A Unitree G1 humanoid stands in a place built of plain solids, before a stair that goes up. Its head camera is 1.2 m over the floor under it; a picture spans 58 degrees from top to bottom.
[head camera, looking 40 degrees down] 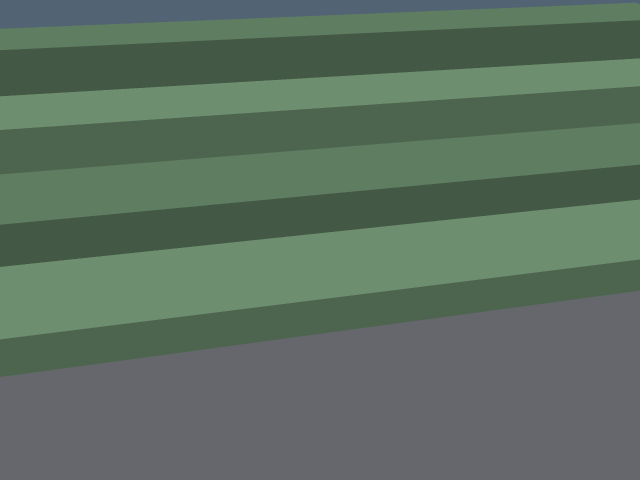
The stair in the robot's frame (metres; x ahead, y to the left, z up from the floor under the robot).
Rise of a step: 0.17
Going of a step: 0.33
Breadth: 3.20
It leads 9 degrees to the left of straight ahead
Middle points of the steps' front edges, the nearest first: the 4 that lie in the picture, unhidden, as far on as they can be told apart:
0.98 -0.29 0.17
1.30 -0.24 0.35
1.62 -0.18 0.52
1.95 -0.13 0.70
